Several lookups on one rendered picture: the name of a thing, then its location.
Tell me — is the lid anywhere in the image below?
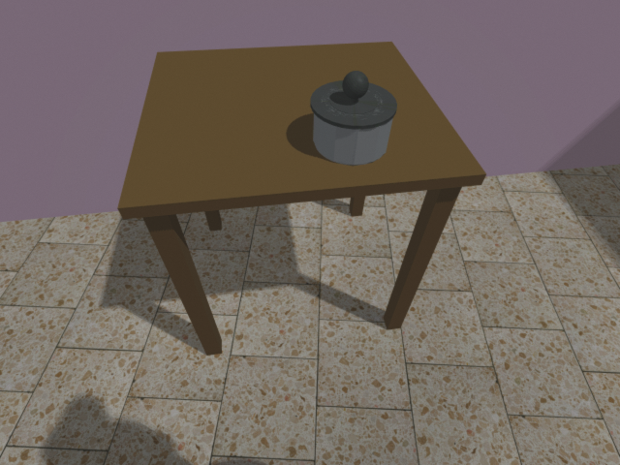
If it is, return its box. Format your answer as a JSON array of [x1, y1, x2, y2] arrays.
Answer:
[[310, 80, 397, 130]]

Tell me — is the knob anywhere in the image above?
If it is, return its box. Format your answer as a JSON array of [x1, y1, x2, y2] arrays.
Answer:
[[342, 71, 369, 99]]

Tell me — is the table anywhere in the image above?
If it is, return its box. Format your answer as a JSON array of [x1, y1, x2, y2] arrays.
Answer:
[[117, 42, 486, 356]]

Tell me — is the pot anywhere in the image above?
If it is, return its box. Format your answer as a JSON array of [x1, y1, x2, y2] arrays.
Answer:
[[313, 113, 393, 166]]

